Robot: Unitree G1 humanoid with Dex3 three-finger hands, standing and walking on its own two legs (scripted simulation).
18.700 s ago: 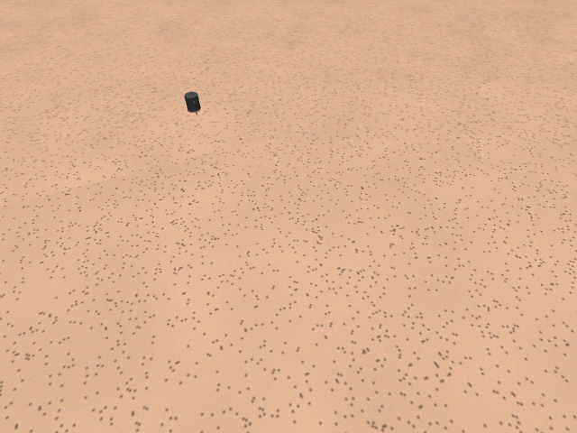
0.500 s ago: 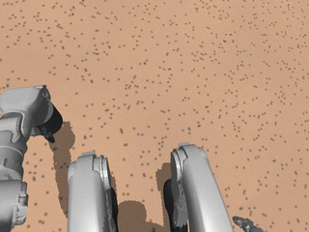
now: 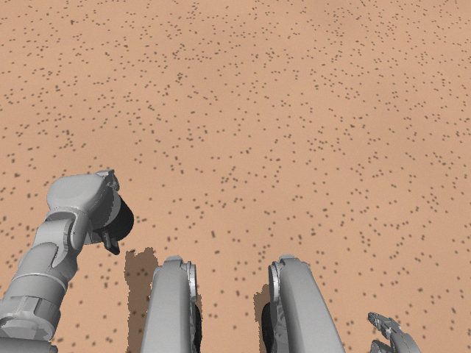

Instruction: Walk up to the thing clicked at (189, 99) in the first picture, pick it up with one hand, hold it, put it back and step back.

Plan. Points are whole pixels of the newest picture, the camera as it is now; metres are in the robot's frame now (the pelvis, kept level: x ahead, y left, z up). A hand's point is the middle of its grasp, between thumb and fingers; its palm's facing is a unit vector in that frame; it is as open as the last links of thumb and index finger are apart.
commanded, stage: lift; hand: left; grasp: from above
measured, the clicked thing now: (106, 222) +0.37 +0.26 -0.14
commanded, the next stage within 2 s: hold in 0.88 s
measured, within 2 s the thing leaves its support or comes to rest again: neither
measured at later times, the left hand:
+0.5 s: hand (46, 196) +0.35 +0.26 +0.07, palm faces -0.48 -0.08 -0.87, open 11.5 cm
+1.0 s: hand (30, 148) +0.37 +0.24 +0.15, palm faces -0.47 -0.10 -0.88, open 11.5 cm
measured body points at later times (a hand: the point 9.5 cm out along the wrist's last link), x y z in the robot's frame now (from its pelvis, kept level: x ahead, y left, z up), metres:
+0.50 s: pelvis +0.04 +0.00 +0.17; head +0.12 +0.02 +0.61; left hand +0.37 +0.26 +0.12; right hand +0.14 -0.26 +0.05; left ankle +0.09 +0.12 -0.47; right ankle +0.08 -0.13 -0.47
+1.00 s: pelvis +0.08 +0.00 +0.23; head +0.13 +0.00 +0.68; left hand +0.39 +0.24 +0.20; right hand +0.17 -0.26 +0.11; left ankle +0.09 +0.12 -0.47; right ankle +0.08 -0.13 -0.47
